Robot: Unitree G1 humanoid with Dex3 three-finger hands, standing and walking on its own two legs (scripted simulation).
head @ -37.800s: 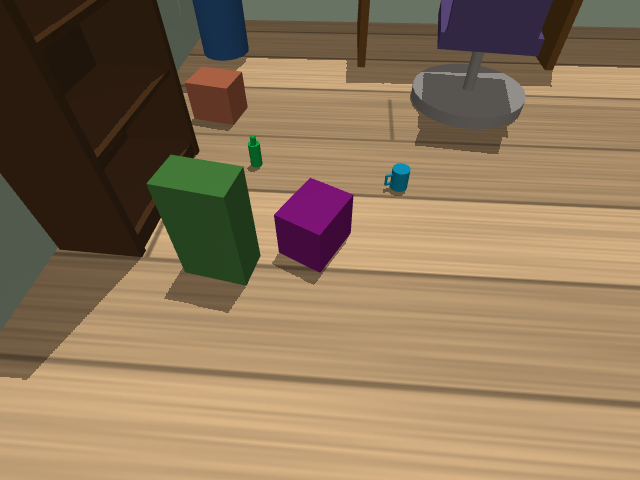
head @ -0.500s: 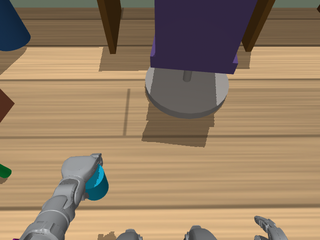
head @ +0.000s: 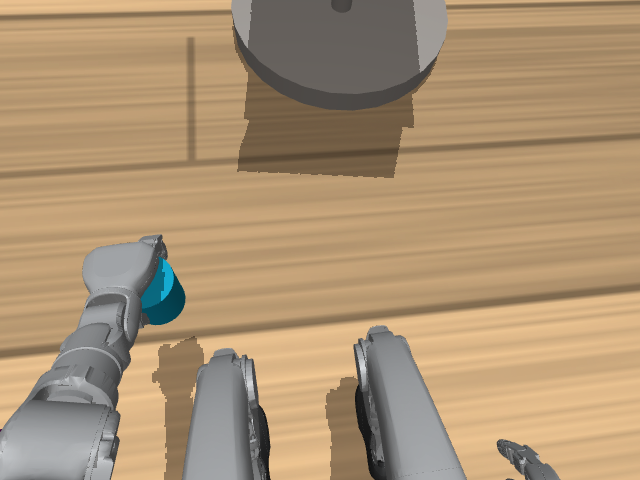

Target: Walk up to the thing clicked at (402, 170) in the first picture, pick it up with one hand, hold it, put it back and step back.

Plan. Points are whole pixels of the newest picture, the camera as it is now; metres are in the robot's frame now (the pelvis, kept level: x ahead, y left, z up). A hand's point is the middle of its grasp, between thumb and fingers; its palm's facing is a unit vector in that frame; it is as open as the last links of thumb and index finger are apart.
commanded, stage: crouch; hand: left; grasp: from above
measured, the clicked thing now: (141, 295) +0.39 +0.24 -0.20
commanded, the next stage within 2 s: lower in 0.90 s
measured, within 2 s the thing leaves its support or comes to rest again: rests again in 1.76 s
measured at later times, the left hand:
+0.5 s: hand (161, 294) +0.41 +0.23 -0.28, palm faces -0.44 -0.02 -0.90, open 10.8 cm
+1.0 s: hand (171, 302) +0.41 +0.23 -0.34, palm faces -0.45 -0.01 -0.89, open 10.8 cm
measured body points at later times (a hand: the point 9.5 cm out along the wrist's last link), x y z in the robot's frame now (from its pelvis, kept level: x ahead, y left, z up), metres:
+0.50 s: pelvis -0.01 -0.02 -0.11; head +0.21 +0.01 +0.28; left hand +0.43 +0.23 -0.23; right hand +0.06 -0.31 -0.23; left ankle +0.06 +0.11 -0.50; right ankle +0.08 -0.15 -0.50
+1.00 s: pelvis -0.02 -0.01 -0.16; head +0.21 +0.02 +0.23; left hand +0.42 +0.23 -0.29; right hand +0.04 -0.29 -0.28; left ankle +0.06 +0.11 -0.50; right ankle +0.08 -0.15 -0.50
